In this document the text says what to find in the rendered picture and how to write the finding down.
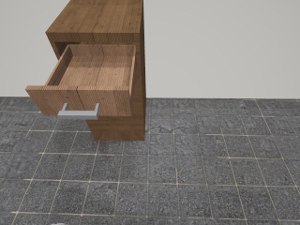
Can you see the drawer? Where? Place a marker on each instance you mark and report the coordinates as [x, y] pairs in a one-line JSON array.
[[87, 74]]

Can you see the handle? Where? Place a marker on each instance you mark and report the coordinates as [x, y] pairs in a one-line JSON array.
[[78, 115]]

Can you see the cabinet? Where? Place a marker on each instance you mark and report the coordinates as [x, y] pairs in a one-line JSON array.
[[107, 22]]

